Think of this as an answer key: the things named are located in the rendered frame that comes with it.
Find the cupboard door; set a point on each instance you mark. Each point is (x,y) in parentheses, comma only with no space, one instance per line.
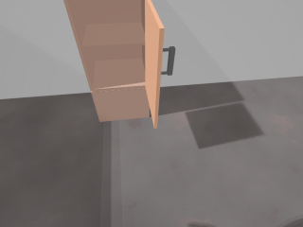
(154,43)

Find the handle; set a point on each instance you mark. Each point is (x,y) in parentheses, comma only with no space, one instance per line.
(171,57)

